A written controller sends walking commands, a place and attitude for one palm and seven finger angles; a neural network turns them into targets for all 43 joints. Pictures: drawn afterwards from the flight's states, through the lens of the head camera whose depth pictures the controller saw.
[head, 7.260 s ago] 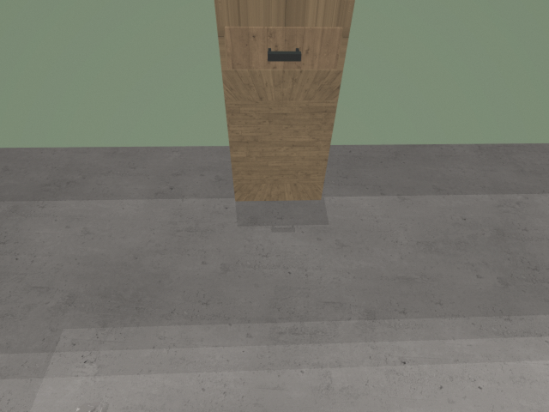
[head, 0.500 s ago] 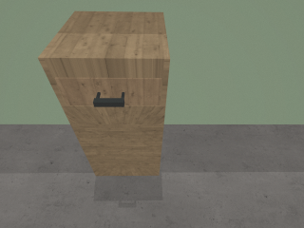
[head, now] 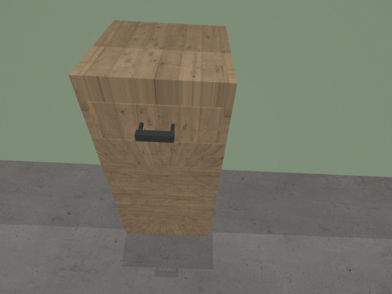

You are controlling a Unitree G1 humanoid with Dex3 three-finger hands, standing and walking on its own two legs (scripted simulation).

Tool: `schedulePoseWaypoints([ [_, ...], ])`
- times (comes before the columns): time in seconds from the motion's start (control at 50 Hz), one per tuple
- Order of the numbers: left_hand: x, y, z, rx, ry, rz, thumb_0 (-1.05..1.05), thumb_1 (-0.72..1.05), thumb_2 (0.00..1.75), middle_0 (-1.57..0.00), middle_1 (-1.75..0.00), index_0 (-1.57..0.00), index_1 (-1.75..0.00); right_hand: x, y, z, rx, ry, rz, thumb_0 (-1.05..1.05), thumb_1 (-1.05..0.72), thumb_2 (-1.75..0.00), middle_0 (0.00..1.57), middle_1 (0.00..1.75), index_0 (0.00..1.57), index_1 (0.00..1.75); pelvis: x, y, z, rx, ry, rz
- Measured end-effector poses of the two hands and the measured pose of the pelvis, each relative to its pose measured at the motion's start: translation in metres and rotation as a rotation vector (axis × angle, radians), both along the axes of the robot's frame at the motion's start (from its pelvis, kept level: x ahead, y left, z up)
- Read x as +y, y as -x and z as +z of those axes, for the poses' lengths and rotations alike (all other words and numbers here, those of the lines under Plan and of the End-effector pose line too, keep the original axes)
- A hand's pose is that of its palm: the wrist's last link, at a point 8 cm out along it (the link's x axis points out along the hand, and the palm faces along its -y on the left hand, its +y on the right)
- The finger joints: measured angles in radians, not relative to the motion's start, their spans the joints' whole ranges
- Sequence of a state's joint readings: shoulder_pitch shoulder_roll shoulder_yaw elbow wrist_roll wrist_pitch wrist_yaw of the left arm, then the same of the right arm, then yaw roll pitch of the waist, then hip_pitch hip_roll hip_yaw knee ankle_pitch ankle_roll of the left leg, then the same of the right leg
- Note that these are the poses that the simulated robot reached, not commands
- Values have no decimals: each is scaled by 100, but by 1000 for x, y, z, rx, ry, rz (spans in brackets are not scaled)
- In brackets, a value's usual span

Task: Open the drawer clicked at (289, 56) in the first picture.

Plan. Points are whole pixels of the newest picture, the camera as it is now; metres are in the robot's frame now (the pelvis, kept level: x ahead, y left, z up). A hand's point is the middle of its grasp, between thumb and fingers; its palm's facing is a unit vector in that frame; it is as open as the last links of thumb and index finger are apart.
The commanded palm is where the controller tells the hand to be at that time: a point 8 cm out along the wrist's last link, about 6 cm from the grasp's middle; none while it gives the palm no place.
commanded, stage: look again from close up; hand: left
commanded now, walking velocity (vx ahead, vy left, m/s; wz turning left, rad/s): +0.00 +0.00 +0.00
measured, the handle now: (156, 131) +0.56 +0.15 +0.00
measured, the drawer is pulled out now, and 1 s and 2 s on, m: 0.00 0.00 0.00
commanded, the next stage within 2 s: shuffle to correct the standing spot in 0.18 s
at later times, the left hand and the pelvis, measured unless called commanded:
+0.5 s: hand out of the picture -0.06 +0.18 -0.17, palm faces +0.01 -0.99 -0.17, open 7.4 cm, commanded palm none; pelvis -0.02 +0.01 +0.01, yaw -1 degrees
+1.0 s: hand out of the picture +0.03 +0.13 -0.17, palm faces -0.03 -0.99 -0.17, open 7.3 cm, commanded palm none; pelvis +0.02 -0.04 +0.01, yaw -2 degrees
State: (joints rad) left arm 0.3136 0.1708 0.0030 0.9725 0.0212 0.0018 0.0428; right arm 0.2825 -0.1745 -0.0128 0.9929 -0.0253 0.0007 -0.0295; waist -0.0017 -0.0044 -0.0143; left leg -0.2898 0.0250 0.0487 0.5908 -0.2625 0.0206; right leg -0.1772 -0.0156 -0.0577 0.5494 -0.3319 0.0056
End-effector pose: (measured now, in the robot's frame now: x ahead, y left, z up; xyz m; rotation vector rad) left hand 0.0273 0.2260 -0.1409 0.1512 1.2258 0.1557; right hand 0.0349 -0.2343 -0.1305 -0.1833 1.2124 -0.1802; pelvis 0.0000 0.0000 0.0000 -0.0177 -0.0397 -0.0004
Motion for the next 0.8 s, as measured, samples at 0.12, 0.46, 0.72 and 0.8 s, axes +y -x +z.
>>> schedulePoseWaypoints([
  [0.12,11,7,2,6,-1,-6,0,90,90,-20,-30,-20,-30,6,-15,8,-49,6,21,0,-92,-90,20,30,20,30,8,6,2,-5,1,-5],
  [0.46,12,86,0,212,30,8,0,90,90,-20,-30,-20,-30,19,51,1,120,-19,-38,0,-92,-90,20,30,20,30,17,19,7,9,-4,-14],
  [0.72,-30,117,-3,291,70,90,0,90,90,-20,-30,-19,-30,-8,73,-3,203,-9,-73,0,-91,-90,20,30,20,30,-11,8,4,18,10,-3],
  [0.8,-41,105,-16,306,111,70,0,90,90,-20,-30,-19,-30,-5,63,-7,164,-1,-84,0,-91,-90,20,30,20,30,-13,-1,-4,16,9,-10],
])
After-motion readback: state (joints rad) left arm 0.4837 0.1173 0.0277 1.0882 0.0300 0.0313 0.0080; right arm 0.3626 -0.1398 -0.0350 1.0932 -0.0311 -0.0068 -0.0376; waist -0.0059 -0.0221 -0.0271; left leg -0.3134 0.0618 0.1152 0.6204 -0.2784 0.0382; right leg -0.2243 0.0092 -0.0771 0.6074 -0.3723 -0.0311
